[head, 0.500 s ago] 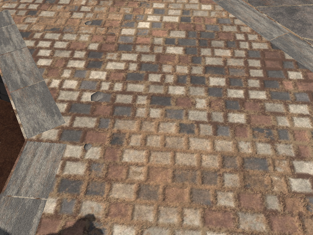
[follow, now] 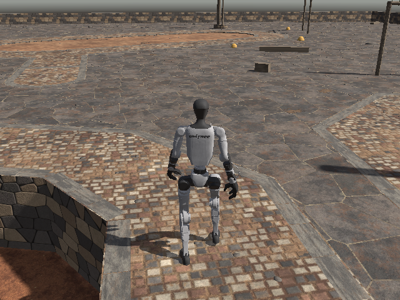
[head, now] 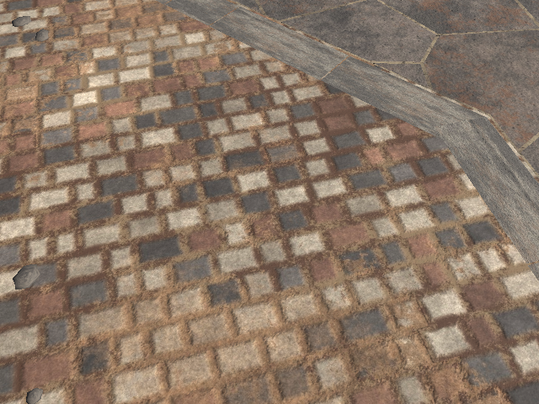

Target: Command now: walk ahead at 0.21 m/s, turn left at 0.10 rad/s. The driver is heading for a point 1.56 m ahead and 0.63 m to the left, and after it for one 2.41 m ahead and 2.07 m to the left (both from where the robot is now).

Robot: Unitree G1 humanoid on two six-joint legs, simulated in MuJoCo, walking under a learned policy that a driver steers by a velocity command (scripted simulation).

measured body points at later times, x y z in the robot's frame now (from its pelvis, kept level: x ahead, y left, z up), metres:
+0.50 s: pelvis +0.07 +0.01 -0.01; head +0.08 +0.04 +0.44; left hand +0.14 +0.31 -0.14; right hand +0.24 -0.25 -0.12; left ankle +0.06 +0.10 -0.74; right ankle +0.15 -0.12 -0.72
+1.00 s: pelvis +0.10 +0.00 +0.00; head +0.13 +0.01 +0.44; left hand +0.07 +0.32 -0.11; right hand +0.38 -0.17 -0.11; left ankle +0.05 +0.10 -0.73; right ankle +0.17 -0.11 -0.74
